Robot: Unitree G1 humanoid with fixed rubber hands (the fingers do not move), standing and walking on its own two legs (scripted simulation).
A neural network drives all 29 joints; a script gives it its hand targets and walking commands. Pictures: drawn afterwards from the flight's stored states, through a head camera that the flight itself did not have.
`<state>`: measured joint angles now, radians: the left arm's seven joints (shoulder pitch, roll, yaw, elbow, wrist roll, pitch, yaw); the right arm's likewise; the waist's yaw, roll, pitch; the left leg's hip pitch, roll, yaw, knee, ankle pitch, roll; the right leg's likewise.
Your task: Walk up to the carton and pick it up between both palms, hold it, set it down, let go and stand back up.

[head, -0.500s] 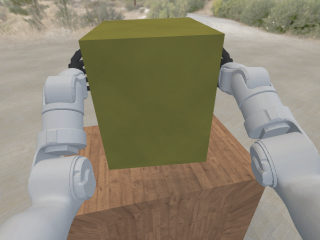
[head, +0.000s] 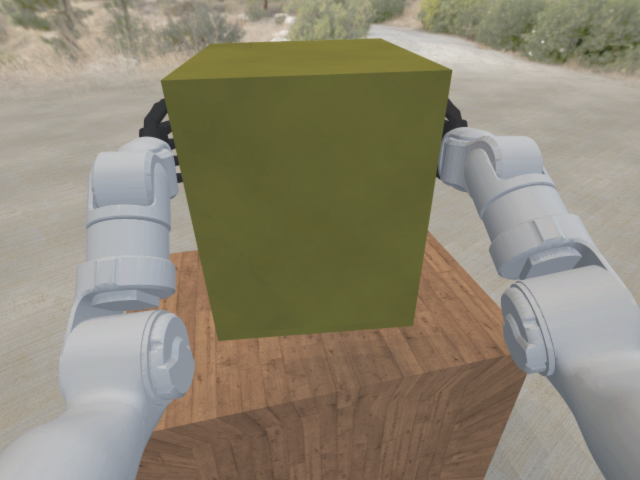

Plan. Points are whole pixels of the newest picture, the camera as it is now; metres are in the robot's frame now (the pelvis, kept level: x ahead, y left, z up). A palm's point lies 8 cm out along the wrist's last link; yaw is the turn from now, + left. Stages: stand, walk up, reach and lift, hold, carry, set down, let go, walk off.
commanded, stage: hold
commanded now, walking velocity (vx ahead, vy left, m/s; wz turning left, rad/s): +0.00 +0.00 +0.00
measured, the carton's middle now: (306, 176) +0.42 +0.00 +0.26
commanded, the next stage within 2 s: set down in 0.44 s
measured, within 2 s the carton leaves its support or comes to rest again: neither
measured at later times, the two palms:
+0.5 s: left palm (157, 157) +0.37 +0.17 +0.32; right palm (449, 147) +0.37 -0.17 +0.32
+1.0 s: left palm (161, 187) +0.40 +0.18 +0.27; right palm (422, 186) +0.39 -0.15 +0.25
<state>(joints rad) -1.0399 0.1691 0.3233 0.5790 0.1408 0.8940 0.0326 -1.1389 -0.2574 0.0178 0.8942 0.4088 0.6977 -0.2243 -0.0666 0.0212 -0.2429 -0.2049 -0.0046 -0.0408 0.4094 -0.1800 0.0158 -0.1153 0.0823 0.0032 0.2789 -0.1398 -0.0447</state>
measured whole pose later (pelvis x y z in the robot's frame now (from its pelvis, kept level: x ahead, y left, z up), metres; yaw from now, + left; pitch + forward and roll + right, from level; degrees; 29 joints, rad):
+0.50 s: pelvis +0.00 +0.00 +0.00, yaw +0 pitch -1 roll -2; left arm -1.04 0.17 0.31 0.60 0.14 0.86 0.03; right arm -1.15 -0.26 0.01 0.91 0.39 0.68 -0.22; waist -0.08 0.02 -0.25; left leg -0.21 -0.01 -0.05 0.41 -0.18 0.02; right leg -0.13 0.08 0.01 0.28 -0.14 -0.04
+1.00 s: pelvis +0.01 +0.00 +0.00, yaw +2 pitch -6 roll -1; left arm -0.90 0.13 0.34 0.49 0.23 0.63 -0.02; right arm -0.95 -0.13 -0.09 0.87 0.24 0.33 -0.16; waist -0.10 -0.06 -0.09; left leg -0.07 -0.03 -0.07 0.36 -0.18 0.01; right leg 0.01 0.07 -0.02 0.25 -0.16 -0.05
